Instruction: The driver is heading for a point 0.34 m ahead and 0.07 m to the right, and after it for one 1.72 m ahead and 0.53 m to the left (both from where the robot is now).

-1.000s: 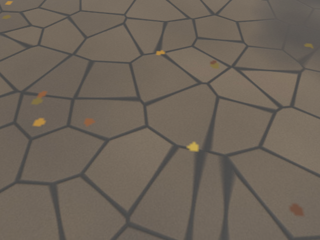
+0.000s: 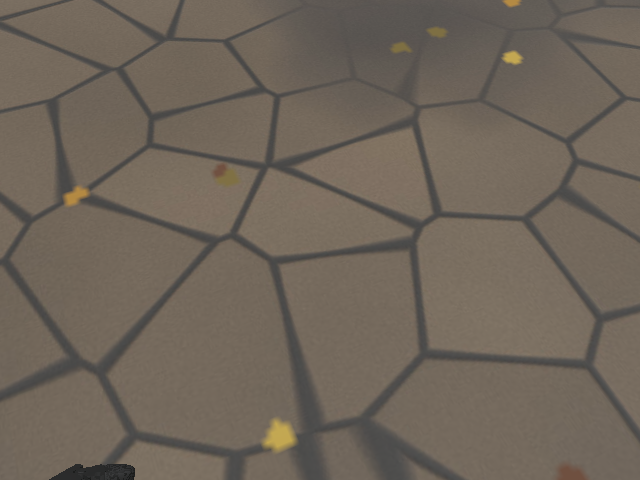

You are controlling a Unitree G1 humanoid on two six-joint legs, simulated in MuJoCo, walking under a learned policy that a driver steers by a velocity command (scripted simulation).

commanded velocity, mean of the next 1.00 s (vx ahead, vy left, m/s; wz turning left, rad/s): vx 0.24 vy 0.00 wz -0.05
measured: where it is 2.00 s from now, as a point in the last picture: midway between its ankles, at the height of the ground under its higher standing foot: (244, 322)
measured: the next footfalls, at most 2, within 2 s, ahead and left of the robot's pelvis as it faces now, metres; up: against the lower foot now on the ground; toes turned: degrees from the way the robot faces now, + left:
left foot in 0.38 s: +0.28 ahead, +0.12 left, +0.00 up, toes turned -20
right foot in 0.68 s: +0.18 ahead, -0.10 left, +0.00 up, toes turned -4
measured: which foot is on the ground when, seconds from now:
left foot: up 0.00-0.36, down 0.38-0.70, up 0.72-1.00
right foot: down 0.00-0.38, up 0.40-0.66, down 0.68-1.00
